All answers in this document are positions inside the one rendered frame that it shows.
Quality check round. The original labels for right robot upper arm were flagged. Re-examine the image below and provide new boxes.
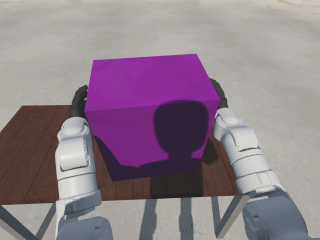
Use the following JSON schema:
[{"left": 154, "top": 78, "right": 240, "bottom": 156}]
[{"left": 242, "top": 196, "right": 320, "bottom": 240}]

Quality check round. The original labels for left robot upper arm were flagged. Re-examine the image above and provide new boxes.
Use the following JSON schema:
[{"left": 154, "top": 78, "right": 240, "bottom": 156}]
[{"left": 57, "top": 216, "right": 114, "bottom": 240}]

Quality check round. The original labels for left robot forearm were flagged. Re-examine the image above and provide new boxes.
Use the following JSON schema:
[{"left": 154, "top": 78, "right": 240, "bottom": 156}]
[{"left": 55, "top": 117, "right": 102, "bottom": 240}]

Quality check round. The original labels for robot left hand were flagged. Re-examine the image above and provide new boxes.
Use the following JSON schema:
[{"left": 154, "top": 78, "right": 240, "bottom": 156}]
[{"left": 68, "top": 85, "right": 88, "bottom": 122}]

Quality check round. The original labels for robot right hand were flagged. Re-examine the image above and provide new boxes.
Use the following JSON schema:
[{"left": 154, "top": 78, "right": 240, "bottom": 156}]
[{"left": 209, "top": 78, "right": 229, "bottom": 110}]

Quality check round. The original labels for table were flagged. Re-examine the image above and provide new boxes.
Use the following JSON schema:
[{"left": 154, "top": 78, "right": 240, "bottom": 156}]
[{"left": 0, "top": 105, "right": 250, "bottom": 240}]

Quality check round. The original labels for carton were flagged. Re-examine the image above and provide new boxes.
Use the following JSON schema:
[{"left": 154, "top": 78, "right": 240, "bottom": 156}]
[{"left": 84, "top": 53, "right": 221, "bottom": 182}]

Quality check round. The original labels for right robot forearm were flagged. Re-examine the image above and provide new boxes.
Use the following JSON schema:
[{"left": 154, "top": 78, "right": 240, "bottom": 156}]
[{"left": 212, "top": 107, "right": 308, "bottom": 234}]

